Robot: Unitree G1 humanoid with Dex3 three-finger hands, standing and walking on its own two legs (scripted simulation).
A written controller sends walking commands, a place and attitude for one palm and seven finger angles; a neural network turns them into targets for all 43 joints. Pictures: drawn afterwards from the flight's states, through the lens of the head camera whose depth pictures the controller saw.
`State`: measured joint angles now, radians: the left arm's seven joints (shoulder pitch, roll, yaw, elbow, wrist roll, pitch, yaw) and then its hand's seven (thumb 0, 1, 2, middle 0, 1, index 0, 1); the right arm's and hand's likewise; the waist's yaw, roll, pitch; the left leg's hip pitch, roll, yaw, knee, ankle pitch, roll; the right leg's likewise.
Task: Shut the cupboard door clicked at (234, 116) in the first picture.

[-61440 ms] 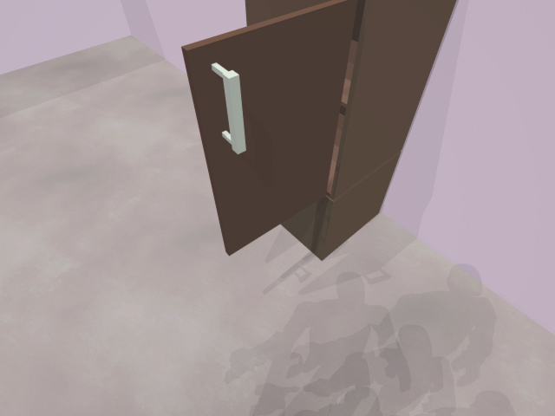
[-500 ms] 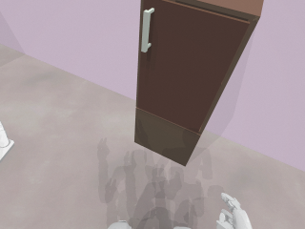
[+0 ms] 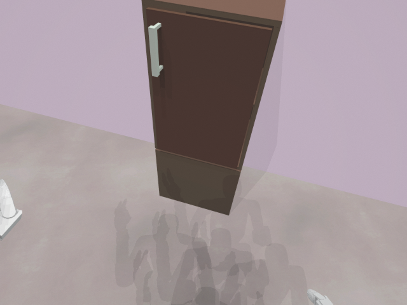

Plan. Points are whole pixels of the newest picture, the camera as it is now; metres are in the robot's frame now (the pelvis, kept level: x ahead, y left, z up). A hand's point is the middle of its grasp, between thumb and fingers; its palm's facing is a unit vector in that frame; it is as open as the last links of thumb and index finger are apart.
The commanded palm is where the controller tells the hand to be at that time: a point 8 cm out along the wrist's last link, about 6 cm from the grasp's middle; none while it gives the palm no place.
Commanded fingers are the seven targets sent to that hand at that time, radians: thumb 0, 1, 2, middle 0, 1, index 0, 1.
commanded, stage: stop stepping back and stand still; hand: left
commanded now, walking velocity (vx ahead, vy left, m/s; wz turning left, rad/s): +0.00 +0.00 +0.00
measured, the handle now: (156, 50) +0.83 +0.16 +0.14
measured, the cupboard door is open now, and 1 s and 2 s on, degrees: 0 0 0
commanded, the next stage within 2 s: let the arm hang, fingers relaxed in 0.14 s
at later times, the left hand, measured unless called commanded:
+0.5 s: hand out of the picture +0.10 +0.18 -0.16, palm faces +0.00 -0.98 -0.18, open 7.4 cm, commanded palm none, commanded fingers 0.00 0.90 0.90 -0.20 -0.30 -0.20 -0.30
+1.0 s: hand out of the picture -0.08 +0.17 -0.17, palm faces +0.07 -0.98 -0.18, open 7.4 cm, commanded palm none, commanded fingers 0.00 0.90 0.90 -0.20 -0.30 -0.20 -0.30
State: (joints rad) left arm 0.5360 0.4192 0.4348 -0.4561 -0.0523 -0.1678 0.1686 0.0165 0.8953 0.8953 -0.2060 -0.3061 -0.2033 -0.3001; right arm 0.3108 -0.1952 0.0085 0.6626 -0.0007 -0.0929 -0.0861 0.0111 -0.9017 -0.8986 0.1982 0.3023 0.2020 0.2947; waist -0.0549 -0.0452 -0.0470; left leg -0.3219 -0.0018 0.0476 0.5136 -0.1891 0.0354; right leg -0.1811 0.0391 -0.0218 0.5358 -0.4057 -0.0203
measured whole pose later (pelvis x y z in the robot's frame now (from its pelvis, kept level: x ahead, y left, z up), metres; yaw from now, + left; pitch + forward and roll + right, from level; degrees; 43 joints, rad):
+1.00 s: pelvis +0.00 +0.01 +0.01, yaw +2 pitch -3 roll -1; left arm 0.40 0.12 0.00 1.20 0.01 0.00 0.04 0.00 0.92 0.89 -0.20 -0.30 -0.19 -0.30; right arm 0.34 -0.12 0.02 1.14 -0.01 0.03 -0.04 0.00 -0.90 -0.90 0.20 0.30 0.20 0.29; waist -0.01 0.02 0.02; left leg -0.24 -0.04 -0.01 0.43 -0.14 0.04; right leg -0.09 0.03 -0.03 0.41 -0.28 -0.03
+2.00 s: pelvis +0.01 +0.00 +0.01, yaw +2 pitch -2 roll +0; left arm 0.35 0.10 0.01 1.18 0.01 -0.01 0.04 0.00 0.91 0.89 -0.20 -0.30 -0.19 -0.30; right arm 0.30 -0.13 0.01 1.13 -0.01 0.01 -0.04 0.00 -0.91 -0.90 0.20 0.30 0.20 0.29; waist -0.01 0.01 0.03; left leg -0.23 -0.04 -0.01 0.42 -0.16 0.03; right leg -0.08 0.03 -0.03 0.41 -0.29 -0.03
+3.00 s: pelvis +0.03 +0.00 +0.01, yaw +1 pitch -2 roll +0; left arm 0.35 0.11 0.01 1.18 0.01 -0.01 0.04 0.00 0.91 0.89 -0.20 -0.30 -0.19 -0.30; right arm 0.29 -0.13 0.02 1.14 -0.01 0.01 -0.05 0.00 -0.91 -0.90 0.20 0.30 0.20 0.29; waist 0.00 0.00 0.03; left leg -0.19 -0.03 -0.01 0.42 -0.19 0.02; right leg -0.03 0.03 -0.02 0.37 -0.30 -0.04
